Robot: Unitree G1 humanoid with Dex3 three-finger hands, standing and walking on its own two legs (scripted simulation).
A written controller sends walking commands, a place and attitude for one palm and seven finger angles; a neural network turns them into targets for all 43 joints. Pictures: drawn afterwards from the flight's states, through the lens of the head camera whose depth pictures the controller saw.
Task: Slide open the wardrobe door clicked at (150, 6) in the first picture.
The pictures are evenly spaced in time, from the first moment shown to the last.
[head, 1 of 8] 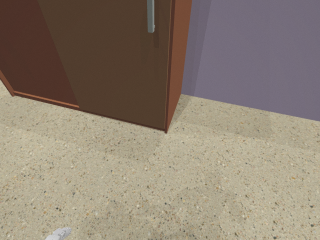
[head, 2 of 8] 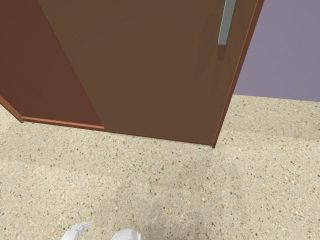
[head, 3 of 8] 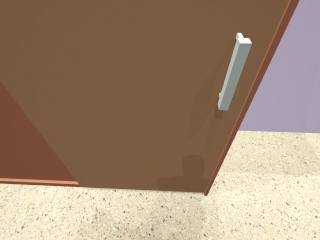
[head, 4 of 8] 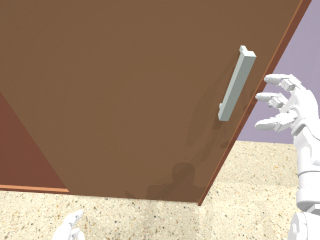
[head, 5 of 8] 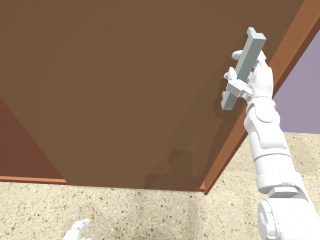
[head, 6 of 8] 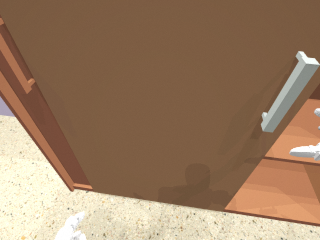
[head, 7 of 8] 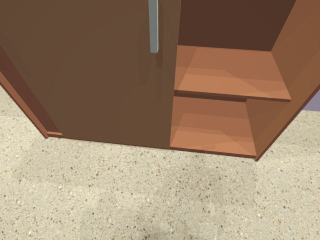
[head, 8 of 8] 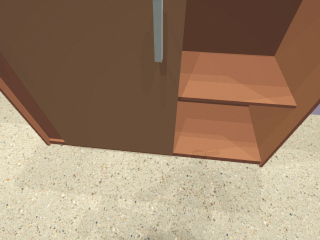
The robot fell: no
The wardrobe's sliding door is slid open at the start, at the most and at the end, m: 0.00 0.62 0.60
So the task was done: yes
